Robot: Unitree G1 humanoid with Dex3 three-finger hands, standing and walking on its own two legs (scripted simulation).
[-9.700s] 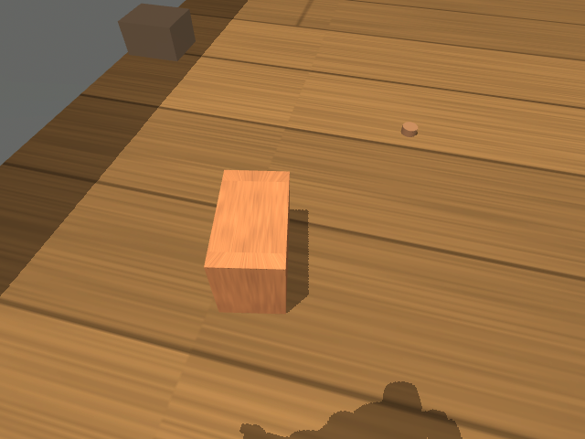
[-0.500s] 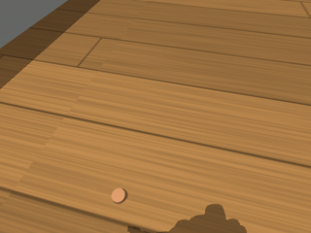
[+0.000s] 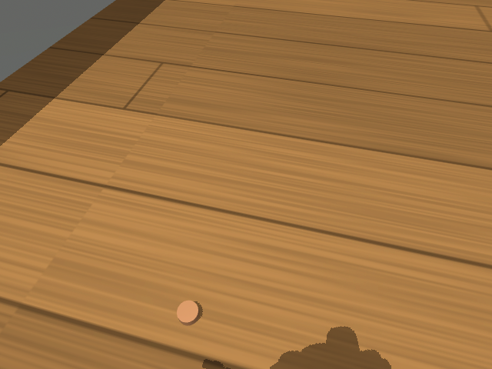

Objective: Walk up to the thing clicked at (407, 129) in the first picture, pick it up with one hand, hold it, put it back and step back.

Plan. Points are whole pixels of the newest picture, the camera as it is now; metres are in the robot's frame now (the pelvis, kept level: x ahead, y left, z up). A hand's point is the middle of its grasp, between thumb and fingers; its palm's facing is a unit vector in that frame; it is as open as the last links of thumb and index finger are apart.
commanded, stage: stand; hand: left
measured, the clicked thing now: (188, 312) +0.44 +0.23 -0.76
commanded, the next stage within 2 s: walk up in 0.52 s
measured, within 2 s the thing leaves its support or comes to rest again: neither
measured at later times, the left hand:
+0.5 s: hand out of the picture +0.07 +0.25 -0.16, palm faces -0.04 -0.94 -0.34, open 7.4 cm
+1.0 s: hand out of the picture +0.06 +0.31 -0.19, palm faces -0.06 -0.94 -0.35, open 7.4 cm
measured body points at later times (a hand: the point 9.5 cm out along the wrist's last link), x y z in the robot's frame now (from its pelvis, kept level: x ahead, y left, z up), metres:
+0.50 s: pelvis +0.00 +0.00 +0.00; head +0.01 +0.00 +0.45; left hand +0.07 +0.30 -0.13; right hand +0.06 -0.30 -0.14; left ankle -0.02 +0.13 -0.75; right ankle +0.02 -0.12 -0.75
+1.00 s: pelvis -0.09 +0.05 -0.02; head -0.01 +0.09 +0.42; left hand +0.06 +0.36 -0.16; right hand -0.04 -0.27 -0.13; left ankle -0.09 +0.15 -0.75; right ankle -0.08 -0.09 -0.68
